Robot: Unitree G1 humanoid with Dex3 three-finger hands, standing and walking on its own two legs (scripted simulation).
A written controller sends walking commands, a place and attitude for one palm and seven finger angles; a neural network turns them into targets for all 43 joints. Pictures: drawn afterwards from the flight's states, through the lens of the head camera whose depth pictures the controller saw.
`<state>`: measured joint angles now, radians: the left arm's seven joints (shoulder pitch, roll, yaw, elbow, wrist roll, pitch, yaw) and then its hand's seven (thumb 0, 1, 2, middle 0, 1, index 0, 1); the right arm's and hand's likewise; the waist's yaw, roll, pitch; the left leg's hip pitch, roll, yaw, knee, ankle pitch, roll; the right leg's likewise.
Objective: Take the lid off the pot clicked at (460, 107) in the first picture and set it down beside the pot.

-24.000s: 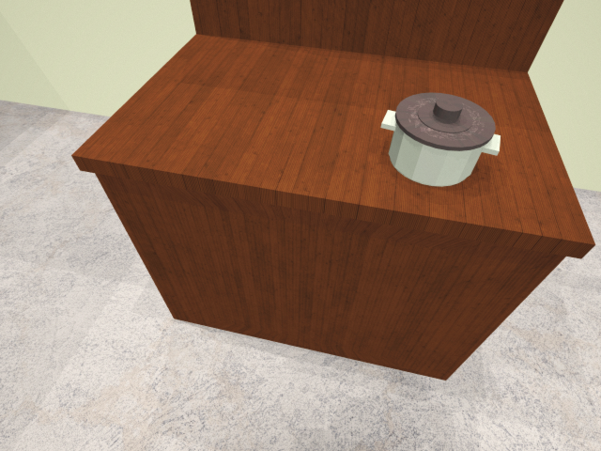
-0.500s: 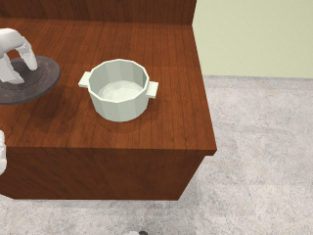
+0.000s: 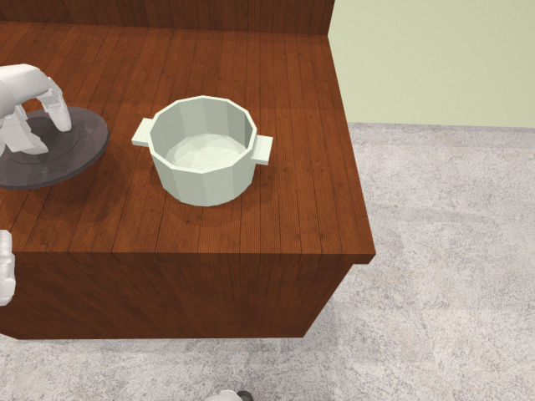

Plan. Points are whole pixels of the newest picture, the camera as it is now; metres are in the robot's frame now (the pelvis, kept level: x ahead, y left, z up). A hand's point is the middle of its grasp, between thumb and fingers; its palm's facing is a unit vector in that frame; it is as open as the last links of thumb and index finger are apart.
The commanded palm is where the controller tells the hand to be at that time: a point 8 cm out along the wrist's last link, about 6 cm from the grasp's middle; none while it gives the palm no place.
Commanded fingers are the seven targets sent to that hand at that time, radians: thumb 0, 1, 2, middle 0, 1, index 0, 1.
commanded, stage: lower the lid onto the table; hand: left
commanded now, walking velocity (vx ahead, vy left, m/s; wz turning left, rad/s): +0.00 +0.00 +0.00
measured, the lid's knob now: (37, 131) +0.48 +0.33 +0.11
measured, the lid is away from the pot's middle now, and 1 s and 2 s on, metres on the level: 0.23 0.25 0.26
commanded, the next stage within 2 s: open the fingers wide in 0.78 s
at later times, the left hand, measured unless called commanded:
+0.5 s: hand (36, 147) +0.46 +0.33 +0.10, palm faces -0.48 -0.15 -0.87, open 7.4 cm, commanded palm +0.49 +0.33 +0.17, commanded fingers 0.00 0.67 0.93 -0.86 -1.01 -0.88 -1.02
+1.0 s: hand (36, 161) +0.45 +0.34 +0.08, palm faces -0.44 -0.10 -0.89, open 7.4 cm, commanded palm +0.47 +0.34 +0.15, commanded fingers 0.00 0.57 0.85 -0.76 -1.00 -0.78 -1.01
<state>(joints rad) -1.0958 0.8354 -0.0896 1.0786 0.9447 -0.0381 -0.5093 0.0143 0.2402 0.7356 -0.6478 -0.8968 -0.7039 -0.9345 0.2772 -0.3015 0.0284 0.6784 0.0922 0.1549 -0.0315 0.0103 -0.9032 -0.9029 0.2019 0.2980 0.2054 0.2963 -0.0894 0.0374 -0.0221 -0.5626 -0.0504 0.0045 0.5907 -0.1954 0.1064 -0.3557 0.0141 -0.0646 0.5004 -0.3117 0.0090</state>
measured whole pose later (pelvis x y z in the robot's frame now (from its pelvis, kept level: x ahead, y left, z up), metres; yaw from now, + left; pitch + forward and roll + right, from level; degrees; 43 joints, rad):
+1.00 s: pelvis -0.01 +0.02 -0.01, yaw -2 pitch +13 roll -5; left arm -0.95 0.86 0.00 1.05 0.99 -0.16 -0.41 0.01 0.23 0.72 -0.65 -0.92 -0.71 -0.95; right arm 0.33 -0.29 0.02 0.67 0.08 0.17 -0.06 0.01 -0.90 -0.90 0.20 0.30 0.21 0.30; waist -0.10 0.04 -0.06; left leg -0.70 -0.03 0.03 0.72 -0.25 0.12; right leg -0.49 0.03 -0.04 0.62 -0.35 0.00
